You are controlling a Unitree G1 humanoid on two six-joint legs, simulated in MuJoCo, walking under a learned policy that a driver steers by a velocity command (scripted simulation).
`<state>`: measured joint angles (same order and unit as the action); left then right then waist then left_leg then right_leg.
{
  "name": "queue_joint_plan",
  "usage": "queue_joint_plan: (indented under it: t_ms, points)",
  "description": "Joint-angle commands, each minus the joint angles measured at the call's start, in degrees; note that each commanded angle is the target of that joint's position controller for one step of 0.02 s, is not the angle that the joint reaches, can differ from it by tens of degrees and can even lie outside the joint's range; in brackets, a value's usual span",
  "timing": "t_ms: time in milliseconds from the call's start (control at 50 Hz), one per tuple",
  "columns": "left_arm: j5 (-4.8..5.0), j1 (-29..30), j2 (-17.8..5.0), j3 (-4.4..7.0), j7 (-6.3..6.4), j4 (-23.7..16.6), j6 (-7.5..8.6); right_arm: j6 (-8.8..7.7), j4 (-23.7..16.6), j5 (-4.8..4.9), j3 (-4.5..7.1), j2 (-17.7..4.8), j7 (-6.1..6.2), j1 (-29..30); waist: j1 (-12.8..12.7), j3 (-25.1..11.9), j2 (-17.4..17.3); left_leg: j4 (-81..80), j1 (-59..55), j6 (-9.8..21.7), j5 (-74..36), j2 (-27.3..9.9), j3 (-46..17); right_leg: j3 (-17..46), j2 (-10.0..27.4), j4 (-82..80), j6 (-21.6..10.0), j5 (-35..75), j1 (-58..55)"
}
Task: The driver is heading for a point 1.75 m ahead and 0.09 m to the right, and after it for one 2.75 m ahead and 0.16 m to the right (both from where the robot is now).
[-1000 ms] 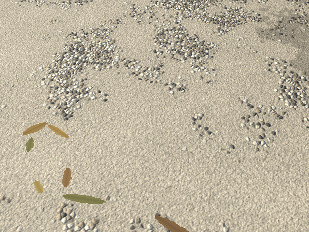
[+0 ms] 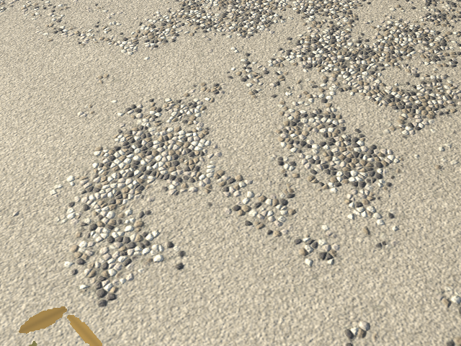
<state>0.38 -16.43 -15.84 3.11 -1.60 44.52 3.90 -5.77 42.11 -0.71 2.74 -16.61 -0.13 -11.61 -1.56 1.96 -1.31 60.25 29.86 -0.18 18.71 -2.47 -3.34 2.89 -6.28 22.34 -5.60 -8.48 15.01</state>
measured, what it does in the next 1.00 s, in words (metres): walks ahead: left foot, then right foot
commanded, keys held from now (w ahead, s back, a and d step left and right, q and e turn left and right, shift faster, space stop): w+e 0.22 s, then w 0.20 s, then no key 0.32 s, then q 0.26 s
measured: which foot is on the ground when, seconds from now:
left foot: up 0.00-0.28, down 0.30-0.74, up 0.76-1.00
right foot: down 0.00-0.32, up 0.34-0.70, down 0.72-1.00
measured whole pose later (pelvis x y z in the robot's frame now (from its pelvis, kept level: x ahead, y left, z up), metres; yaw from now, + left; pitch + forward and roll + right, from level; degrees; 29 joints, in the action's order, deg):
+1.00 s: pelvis +0.41 -0.02 -0.01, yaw -8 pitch +1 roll -1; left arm -1.2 -5.2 -13.4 2.4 1.5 43.8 0.0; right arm 2.9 47.4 0.6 3.3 -17.0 2.3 -12.8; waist 0.8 2.3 -1.2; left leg 51.7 25.2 -3.9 25.7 -3.1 -0.8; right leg -4.5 0.8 25.8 -1.7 -7.5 19.2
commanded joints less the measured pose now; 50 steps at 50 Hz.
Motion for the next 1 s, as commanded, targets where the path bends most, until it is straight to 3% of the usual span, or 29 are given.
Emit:
queue_joint_plan:
  t_ms: [20, 100, 180, 240, 260, 280, 300, 320, 340, 360, 380, 400, 440, 500, 540, 600, 640, 700, 720, 740, 760, 780, 800, 820, 860, 900, 1000]
  points:
    - [0.33, 1.07, -9.29, 2.39, 1.16, -4.49, 0.68, 0.02, -4.53, -0.34, 1.57, -4.97, 0.63, 0.68, 1.64, -2.96, 4.52, -7.2, 6.38, -2.46, -5.03, -1.73, -0.41, 16.61, 14.87, -10.5, -10.83, 12.6, -4.54]
    - [0.92, -2.05, -10.08, 2.85, 2.3, -3.52, -0.17, -0.3, -6.62, -0.08, 0.8, -2.83, 0.4, 8.94, -1.26, -1.91, 5.4, -23.17, 1.31, -3.75, -20.4, 1.06, 0.12, 12.49, 10.77, -9.57, -7.19, 10.55, -0.39]
    - [1.39, -5.93, -9.64, 2.9, 2.72, -2.33, -1.18, -1.11, -8.36, 0.95, 1.01, -3.68, -0.5, 14.52, -3.1, -1.71, 6.01, -30.75, -1.78, -3.21, -22.93, 3.28, -0.9, 16.82, 11.91, -6.1, -6.01, 6.38, -3.62]
    - [1.05, -5.68, -9.5, 3.07, 3.06, -2.4, -1.78, -1.89, -8.12, 1.22, 1.79, -5.62, -0.98, 13.06, -1.51, -2.0, 7.7, -33.86, -3.83, -1.29, -17.5, 3.13, -1.78, 21.22, 14.13, -1.32, -4.99, 7.12, -9.13]
    - [0.88, -5.1, -9.07, 3.02, 3.04, -2.46, -1.91, -2.17, -7.27, 1.11, 2.1, -6.14, -0.96, 10.06, 0.06, -2.85, 8.48, -35.26, -7.57, 0.03, -17.08, 3.04, -0.8, 21.14, 14.13, 0.88, -4.36, 10.08, -9.61]
    - [0.63, -4.75, -7.55, 2.5, 2.86, -2.71, -1.86, -2.45, -5.92, 0.53, 2.83, -7.41, -0.68, 4.98, 2.5, -5.98, 8.1, -37.0, -15.66, 2.05, -17.81, 2.43, -0.19, 19.35, 11.82, 6.05, -2.98, 15.1, -9.0]
    - [-0.09, -4.15, -5.09, 1.46, 2.54, -3.61, -1.59, -2.62, -5.05, -0.44, 3.53, -9.7, -0.29, -2.94, 6.28, -13.13, 5.18, -34.37, -29.39, 5.87, -16.99, -4.67, -6.28, 15.89, 9.21, 18.73, -1.24, 11.94, -3.61]
    - [0.9, -12.07, -1.62, 0.33, 2.54, -4.06, -0.91, -1.92, -3.04, -1.12, 4.97, -14.69, -0.21, -10.37, 5.09, -21.37, -9.42, -35.54, -50.05, 15.47, -9.32, -16.48, -28.59, 8.09, 0.78, 38.0, 3.24, -6.5, 15.28]
    - [1.46, -13.63, -4.25, 0.3, 2.52, -3.49, -0.42, -1.42, -1.45, 0.77, 4.54, -11.75, -0.85, -12.25, 5.26, -20.39, -15.42, -41.44, -51.09, 17.97, 2.46, -20.92, -42.71, 7.66, 1.91, 47.14, 4.13, -25.09, 25.42]
    - [1.65, -7.93, -8.5, 1.34, 2.36, -3.72, -0.31, -1.23, -1.97, 1.47, 3.41, -7.72, -0.79, -9.25, 6.32, -11.49, -8.13, -42.83, -43.98, 15.52, 7.61, -18.56, -36.73, 8.75, 4.74, 50.58, 4.16, -21.13, 29.19]
    - [1.16, -2.7, -8.77, 1.43, 2.32, -4.77, -0.32, -0.8, -2.47, 0.95, 2.8, -6.33, -0.74, -6.05, 5.95, -6.22, -3.32, -43.77, -36.71, 13.58, 4.32, -15.93, -28.89, 6.46, 6.79, 49.97, 4.21, -16.83, 28.79]
    - [0.41, 0.51, -8.1, 1.43, 2.17, -5.79, -0.07, -0.5, -2.2, 0.56, 2.34, -5.36, -0.83, -3.89, 4.91, -2.23, -1.75, -45.46, -30.38, 13.13, -1.56, -13.63, -23.81, 5.15, 8.24, 46.7, 4.28, -13.98, 28.23]
    - [0.17, 0.61, -6.41, 1.43, 1.83, -5.91, -0.14, -0.6, -1.91, -0.09, 1.59, -4.03, -0.91, -1.69, 2.29, -0.59, -3.93, -47.52, -23.59, 12.31, -14.92, -10.55, -17.07, 3.49, 10.47, 41.44, 4.7, -11.26, 23.37]
    - [-0.59, 0.81, -3.09, 0.45, 1.88, -6.2, -0.45, -0.8, -0.47, 0.24, 1.89, -5.79, -0.87, -1.21, 0.82, -2.22, -3.91, -46.78, -20.26, 13.44, -42.34, -9.64, -8.32, 0.48, 10.29, 32.21, 6.83, -9.78, 18.88]
    - [-0.8, 2.78, -1.79, -0.29, 1.67, -6.41, -0.35, -0.09, 0.35, 0.6, 2.3, -7.55, -0.39, -0.91, 1.29, -4.12, -4.06, -46.4, -18.73, 12.41, -47.53, -7.94, -3.33, -1.09, 9.74, 24.08, 7.17, -2.15, 14.18]
    - [-0.42, 7.26, -2.49, -0.22, 1.16, -6.92, -0.39, 1.0, 2.29, 1.13, 2.2, -8.12, 0.04, -3.8, 3.24, -5.49, -4.33, -45.53, -19.84, 10.71, -44.79, -6.8, -0.93, -1.82, 7.73, 15.24, 6.85, 8.29, 9.39]
    - [-0.51, 9.66, -3.46, 0.11, 0.85, -7.8, -0.4, 1.54, 3.41, 1.47, 2.09, -8.33, 0.12, -4.91, 3.6, -5.38, -4.33, -43.6, -21.87, 10.03, -41.62, -7.75, -1.85, -1.09, 7.17, 11.52, 5.91, 8.86, 8.32]
    - [-1.26, 7.17, -5.03, 1.0, 0.76, -6.93, -0.17, 2.17, 4.24, 1.97, 1.82, -8.14, 0.34, -3.89, 0.91, -6.2, -3.29, -36.94, -22.56, 7.45, -35.91, -6.88, -2.77, -1.59, 6.0, 3.22, 3.38, 12.38, 0.8]
    - [-1.65, 5.38, -7.29, 1.66, 1.22, -6.54, -0.12, 1.94, 4.7, 1.42, 1.36, -6.91, 0.32, -5.71, 0.59, -7.53, -1.14, -32.5, -20.95, 5.16, -33.13, -4.23, -1.61, 0.25, 8.35, 1.02, 1.69, 23.44, -5.18]
    - [-2.53, 2.9, -11.2, 2.29, 1.82, -7.02, -0.3, 1.2, 4.16, -0.37, 0.35, -4.44, 0.1, -9.2, 1.79, -13.38, 5.86, -23.51, -13.53, 2.14, -18.47, -0.62, 0.46, 8.32, 17.74, 6.31, -2.75, 46.53, -17.93]
    - [-2.75, 2.01, -7.73, 1.26, 2.14, -6.82, -1.24, 1.29, 5.78, -0.07, -1.26, -0.53, -0.01, -15.06, 1.88, -20.05, 13.54, -12.94, -6.34, -1.0, 8.43, 1.99, 1.26, 17.19, 27.38, 7.04, -11.49, 52.94, -25.96]
    - [-1.84, 0.76, -3.6, 0.19, 1.8, -5.95, -1.91, 2.37, 6.06, 1.0, -0.7, -3.48, 0.0, -12.64, -0.1, -20.11, 12.61, -7.3, -4.21, -2.53, 22.12, 1.33, -1.17, 20.26, 27.95, 4.44, -12.79, 44.45, -23.31]
    - [-1.29, 2.3, -3.65, 0.06, 1.5, -5.37, -2.13, 3.56, 5.14, 1.68, 0.1, -5.81, 0.27, -9.34, -0.28, -15.55, 9.64, -4.37, -1.51, -3.11, 22.56, 0.42, -1.88, 18.69, 26.14, 2.16, -10.78, 33.52, -19.08]
    - [-1.32, 4.88, -4.67, 0.28, 1.5, -5.45, -2.24, 4.89, 4.81, 1.77, 0.51, -6.19, 0.94, -7.06, 0.22, -12.26, 7.51, -3.13, -0.44, -3.64, 20.2, -0.3, -1.63, 16.78, 24.89, 0.07, -9.06, 25.22, -14.74]
    - [-1.72, 10.98, -6.89, 1.0, 1.91, -5.82, -2.39, 7.22, 4.51, 1.36, 1.16, -6.55, 2.22, -6.67, 2.71, -7.81, 9.06, -4.15, -4.14, -4.67, 13.83, -1.34, -1.15, 12.29, 22.92, -4.47, -7.31, 13.88, -4.04]
    - [-1.89, 13.29, -7.82, 1.66, 2.53, -5.66, -2.79, 8.23, 4.99, 1.31, 1.49, -5.85, 2.84, -8.54, 3.83, -6.68, 10.37, -3.82, -7.47, -5.06, 10.04, -0.19, 1.73, 7.49, 21.33, -6.32, -7.45, 10.81, 1.33]
    - [-1.37, 13.65, -7.22, 2.12, 4.0, -3.79, -3.59, 8.68, 2.33, 1.3, 1.7, -4.26, 2.36, -4.12, 2.32, -6.86, 9.32, -9.37, -8.84, -2.99, 4.34, -1.47, 3.58, 2.5, 22.54, -7.11, -8.03, 5.8, 1.06]
Next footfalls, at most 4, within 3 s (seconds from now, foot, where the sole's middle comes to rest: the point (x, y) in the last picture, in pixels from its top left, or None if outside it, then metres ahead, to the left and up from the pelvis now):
0.30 left None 0.36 0.12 -0.78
0.72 right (308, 338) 0.49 -0.15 -0.78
1.12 left None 0.47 0.11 -0.78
1.60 right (300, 343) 0.48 -0.13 -0.78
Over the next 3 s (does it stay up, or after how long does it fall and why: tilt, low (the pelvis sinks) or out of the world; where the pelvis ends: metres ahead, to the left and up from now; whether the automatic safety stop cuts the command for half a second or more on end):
stays up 0.93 -0.03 0.00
